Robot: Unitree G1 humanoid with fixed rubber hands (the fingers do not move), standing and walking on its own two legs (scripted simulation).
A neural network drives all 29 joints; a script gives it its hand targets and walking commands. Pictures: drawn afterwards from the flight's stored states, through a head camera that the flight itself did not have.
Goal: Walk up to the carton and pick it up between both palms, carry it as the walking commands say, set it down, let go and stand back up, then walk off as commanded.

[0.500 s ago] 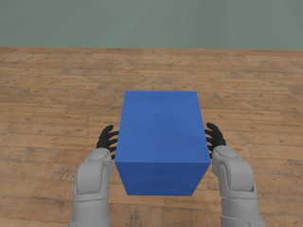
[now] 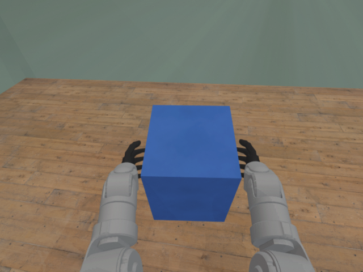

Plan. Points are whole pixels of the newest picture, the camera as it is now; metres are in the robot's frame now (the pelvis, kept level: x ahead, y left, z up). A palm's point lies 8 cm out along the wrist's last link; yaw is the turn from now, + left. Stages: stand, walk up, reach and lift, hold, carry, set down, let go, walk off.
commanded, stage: hold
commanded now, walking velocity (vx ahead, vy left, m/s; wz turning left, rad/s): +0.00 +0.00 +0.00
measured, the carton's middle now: (189, 165) +0.38 -0.01 +0.03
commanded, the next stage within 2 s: set down in 0.30 s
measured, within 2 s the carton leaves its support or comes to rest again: neither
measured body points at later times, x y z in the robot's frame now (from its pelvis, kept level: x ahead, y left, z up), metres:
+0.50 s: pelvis +0.06 +0.02 +0.01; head +0.04 +0.03 +0.46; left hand +0.33 +0.15 +0.02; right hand +0.31 -0.14 +0.02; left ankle +0.06 +0.15 -0.74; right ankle +0.04 -0.11 -0.74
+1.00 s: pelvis +0.00 +0.03 -0.01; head +0.06 +0.02 +0.44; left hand +0.34 +0.14 -0.04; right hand +0.32 -0.15 -0.04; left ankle +0.05 +0.15 -0.74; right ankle +0.04 -0.11 -0.74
